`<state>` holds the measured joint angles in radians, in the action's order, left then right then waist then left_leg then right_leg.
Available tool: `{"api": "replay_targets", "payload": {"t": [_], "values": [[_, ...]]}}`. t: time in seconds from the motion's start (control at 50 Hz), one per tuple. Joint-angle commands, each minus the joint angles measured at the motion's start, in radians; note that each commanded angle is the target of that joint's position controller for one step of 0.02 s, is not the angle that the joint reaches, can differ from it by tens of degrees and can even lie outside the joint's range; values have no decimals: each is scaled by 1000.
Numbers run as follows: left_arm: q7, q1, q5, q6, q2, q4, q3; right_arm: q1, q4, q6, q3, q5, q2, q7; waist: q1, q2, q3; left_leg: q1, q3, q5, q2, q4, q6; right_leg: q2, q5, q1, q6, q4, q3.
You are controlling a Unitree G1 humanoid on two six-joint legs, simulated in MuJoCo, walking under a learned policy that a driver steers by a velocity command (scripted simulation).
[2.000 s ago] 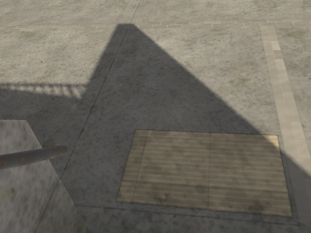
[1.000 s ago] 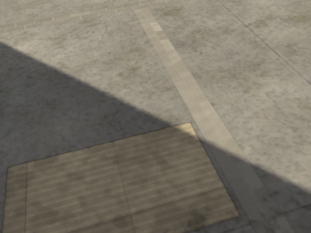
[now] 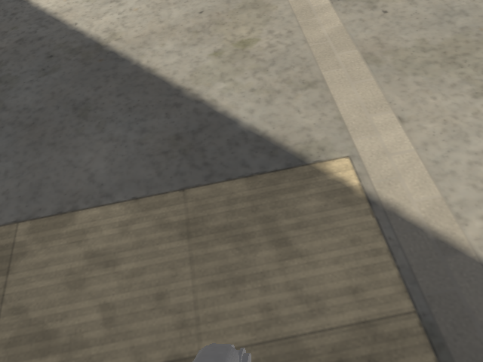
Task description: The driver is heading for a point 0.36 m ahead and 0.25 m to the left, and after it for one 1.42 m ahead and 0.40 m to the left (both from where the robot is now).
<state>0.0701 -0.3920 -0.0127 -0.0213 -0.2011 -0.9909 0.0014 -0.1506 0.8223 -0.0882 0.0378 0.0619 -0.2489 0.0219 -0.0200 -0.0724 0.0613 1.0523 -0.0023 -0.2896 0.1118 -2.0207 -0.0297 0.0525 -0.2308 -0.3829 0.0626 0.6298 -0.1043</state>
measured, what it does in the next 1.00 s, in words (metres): walks ahead, turning left: left foot, then right foot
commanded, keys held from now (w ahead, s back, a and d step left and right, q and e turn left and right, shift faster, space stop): w+q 0.54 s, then q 0.46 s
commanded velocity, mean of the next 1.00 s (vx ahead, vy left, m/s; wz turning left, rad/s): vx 0.26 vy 0.00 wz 0.57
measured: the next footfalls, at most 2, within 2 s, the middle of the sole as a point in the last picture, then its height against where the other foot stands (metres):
left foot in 0.52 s outside the picture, level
right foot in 0.94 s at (232, 338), level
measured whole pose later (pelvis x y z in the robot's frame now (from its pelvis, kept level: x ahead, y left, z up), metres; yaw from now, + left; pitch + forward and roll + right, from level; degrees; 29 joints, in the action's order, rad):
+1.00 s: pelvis +0.37 +0.13 -0.01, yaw +36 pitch +1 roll +1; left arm 0.01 -0.11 -0.02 -0.03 -0.21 -0.74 -0.01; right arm -0.34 0.76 0.00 0.08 0.00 -0.29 0.01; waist -0.05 -0.04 0.07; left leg 0.30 0.15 -0.57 0.13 -0.93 0.05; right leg -0.01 -0.16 -0.50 0.03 0.63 -0.01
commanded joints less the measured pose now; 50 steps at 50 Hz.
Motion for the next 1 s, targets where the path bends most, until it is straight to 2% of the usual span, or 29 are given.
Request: {"api": "replay_targets", "payload": {"t": [0.02,0.08,0.12,0.2,0.24,0.28,0.3,0.38,0.42,0.46,0.48,0.5,0.52,0.54,0.56,0.58,0.6,0.64,0.66,0.68,0.74,0.8,0.84,0.9,0.92,0.94,0.96,0.98,1.0], "values": [[16,31,-8,-14,-130,116,-5,40,-163,-17,-40,6,91,-1,-43,188,-66,140,75,149,-16,-61,-52,279,-141,-23,142,-234,291],[-4,-15,-3,-4,-141,145,-9,129,-228,-19,-36,9,59,-13,-15,173,-20,302,96,131,-22,-71,-45,262,-442,72,93,-284,358],[-19,-72,-11,-6,-138,150,-15,180,-257,-13,-34,-11,50,-26,24,140,3,331,86,122,-33,-24,-43,252,-485,122,79,-291,345],[-20,-127,-25,-22,-168,164,-45,257,-310,-3,-30,-2,45,-38,71,86,21,355,115,152,-63,73,-31,290,-506,221,83,-279,330],[-23,-92,-12,-19,-177,174,-53,223,-291,10,-13,-17,14,-46,33,40,16,136,124,278,-107,305,-32,298,-480,140,92,-331,262],[-33,-88,-14,-29,-207,183,-71,229,-301,22,3,-13,-7,-46,55,89,31,101,138,279,-135,378,-25,330,-418,202,122,-354,221],[-34,-99,-19,-29,-194,185,-73,249,-299,24,1,-19,0,-53,70,84,40,106,125,287,-152,479,-21,319,-410,249,108,-342,185],[-49,-111,-34,-30,-173,193,-79,387,-329,54,-10,-65,30,-94,152,138,84,-139,17,202,-200,1014,4,338,-339,285,97,-419,66],[-57,-96,-36,-18,-192,175,-81,371,-318,59,-13,-81,40,-111,152,162,91,-329,-62,68,-188,1177,45,325,-246,248,86,-428,-24],[-62,-135,-28,-11,-228,145,-98,319,-297,70,-7,-61,28,-104,154,184,80,-399,-157,-54,-123,1246,103,309,20,326,82,-325,-97],[-59,-142,-24,-11,-240,136,-101,253,-280,79,4,-51,1,-93,124,170,42,-480,-177,-111,-80,1281,126,306,295,346,83,-187,-146],[-57,-154,-18,-9,-228,113,-93,120,-246,98,12,-43,-12,-84,55,138,-54,-652,-187,-89,-14,1363,147,278,531,341,70,39,-215],[-64,-149,-20,-12,-212,121,-86,-63,-189,113,35,-43,-56,-70,-40,103,-221,-937,-86,-47,-9,1373,183,255,587,211,45,325,-233],[-83,-95,-8,-23,-98,212,-59,-128,-185,118,60,-29,-187,-57,-33,-98,-321,-1173,478,-205,-347,1533,282,161,-141,-145,-11,667,-182],[-108,35,-1,-36,-158,289,-79,-242,-166,106,86,-63,-281,-40,-94,-106,-358,-1336,970,-108,-466,1778,376,-28,-341,-467,-48,820,38],[-107,118,-3,-39,-173,300,-77,-275,-114,99,73,-40,-254,-26,-96,19,-203,-1348,756,155,-449,1715,357,20,-230,-606,-29,805,113],[-99,97,5,-43,-120,285,-61,-249,-90,102,57,-33,-210,-13,-46,-16,-113,-1228,573,477,-421,1638,340,47,-171,-572,-29,768,102],[-78,20,-18,-28,-104,231,-58,-103,-117,103,26,-42,-99,-15,52,-48,-67,-977,302,774,-309,1628,285,72,-156,-379,-52,629,115],[-78,-16,-26,-10,-117,223,-62,-89,-125,110,17,-47,-72,-22,73,-53,-85,-919,271,851,-285,1637,280,57,-132,-295,-58,602,120],[-79,1,-29,-1,-123,217,-64,-79,-137,118,20,-51,-81,-25,78,-30,-125,-910,234,915,-263,1647,286,36,-110,-257,-67,580,109],[-84,91,-24,2,-107,238,-54,-147,-108,129,34,-53,-136,-21,57,9,-120,-908,198,966,-234,1654,289,-9,-24,-259,-80,455,104],[-73,229,-5,-3,-81,278,-33,-184,-83,116,41,-58,-141,-4,27,-20,-104,-899,205,807,-213,1623,261,-37,109,-231,-87,248,129],[-68,263,-4,-5,-93,287,-33,-172,-91,114,50,-63,-147,-6,20,-44,-102,-821,203,741,-182,1589,226,-82,170,-109,-86,104,97],[-61,188,-7,-4,-113,258,-44,-206,-97,104,58,-57,-162,-2,27,-49,-115,-783,297,587,-182,1502,170,-107,204,77,-67,-37,120],[-60,133,-5,-12,-118,240,-49,-169,-111,103,62,-60,-167,-1,70,-34,-102,-739,318,500,-157,1446,145,-102,264,183,-54,-121,118],[-55,73,-26,-25,-156,233,-60,-184,-127,108,57,-68,-140,-7,80,25,-122,-698,297,401,-96,1328,113,-24,365,307,-42,-169,157],[-52,-10,-28,-32,-236,246,-69,-284,-152,116,46,-76,-68,-15,57,259,-261,-584,182,-95,-2,1019,79,278,866,524,28,-84,393],[-55,-4,4,-12,-259,259,-81,-374,-153,98,52,-72,-92,-15,29,429,-440,-513,98,-476,58,820,79,462,901,562,185,-144,663],[-52,103,24,-2,-208,309,-77,-350,-121,74,56,-38,-128,-24,8,283,-391,-492,91,-375,-6,706,76,420,568,450,202,-212,682]]}}
Velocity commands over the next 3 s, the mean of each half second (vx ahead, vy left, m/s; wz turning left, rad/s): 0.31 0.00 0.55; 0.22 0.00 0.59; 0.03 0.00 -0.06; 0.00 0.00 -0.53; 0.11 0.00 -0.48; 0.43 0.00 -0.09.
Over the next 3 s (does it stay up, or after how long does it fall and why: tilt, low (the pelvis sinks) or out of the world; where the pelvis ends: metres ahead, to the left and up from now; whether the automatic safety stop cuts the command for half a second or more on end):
stays up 0.60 0.10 0.02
